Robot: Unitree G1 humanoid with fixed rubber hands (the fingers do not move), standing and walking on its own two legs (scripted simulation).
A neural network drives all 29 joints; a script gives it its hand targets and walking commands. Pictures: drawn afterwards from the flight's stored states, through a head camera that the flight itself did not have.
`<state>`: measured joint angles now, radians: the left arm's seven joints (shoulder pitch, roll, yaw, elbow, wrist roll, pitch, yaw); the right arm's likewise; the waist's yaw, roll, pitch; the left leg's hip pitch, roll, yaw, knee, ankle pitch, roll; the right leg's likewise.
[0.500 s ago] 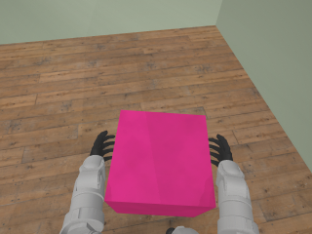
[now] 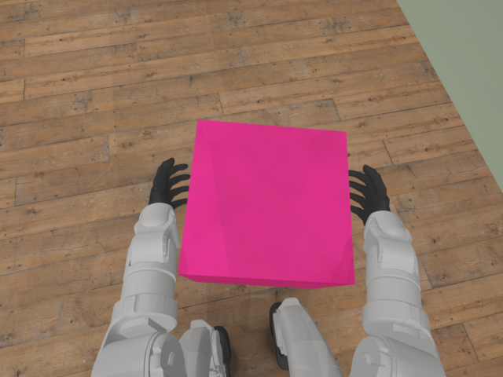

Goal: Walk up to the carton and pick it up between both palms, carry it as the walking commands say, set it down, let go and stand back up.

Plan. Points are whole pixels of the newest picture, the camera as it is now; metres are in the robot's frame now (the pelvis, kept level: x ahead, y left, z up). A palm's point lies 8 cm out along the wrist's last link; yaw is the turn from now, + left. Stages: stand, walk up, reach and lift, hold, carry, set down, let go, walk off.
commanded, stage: set down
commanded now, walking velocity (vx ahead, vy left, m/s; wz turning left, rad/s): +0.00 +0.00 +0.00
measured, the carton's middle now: (262, 214) +0.39 -0.08 -0.16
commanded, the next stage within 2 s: none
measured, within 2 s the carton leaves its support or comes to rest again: neither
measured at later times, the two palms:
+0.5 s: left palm (175, 203) +0.43 +0.09 -0.14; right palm (353, 206) +0.38 -0.25 -0.14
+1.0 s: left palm (184, 206) +0.46 +0.09 -0.23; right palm (339, 209) +0.40 -0.26 -0.22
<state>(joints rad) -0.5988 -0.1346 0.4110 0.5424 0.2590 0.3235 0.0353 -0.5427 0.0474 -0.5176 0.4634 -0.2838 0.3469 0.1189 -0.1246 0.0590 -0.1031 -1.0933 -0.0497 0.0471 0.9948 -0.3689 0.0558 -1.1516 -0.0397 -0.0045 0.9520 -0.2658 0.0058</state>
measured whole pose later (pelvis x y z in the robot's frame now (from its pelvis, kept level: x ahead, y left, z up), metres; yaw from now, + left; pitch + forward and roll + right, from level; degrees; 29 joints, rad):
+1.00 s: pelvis -0.03 -0.01 -0.15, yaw +1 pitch +45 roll +1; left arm -0.97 0.03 0.39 0.72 0.17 0.33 0.08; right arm -0.88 -0.07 -0.49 0.61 -0.17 0.37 0.03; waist -0.10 0.07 -0.21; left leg -1.88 -0.06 0.02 1.59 -0.51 0.03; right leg -1.94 -0.03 -0.02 1.53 -0.39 -0.02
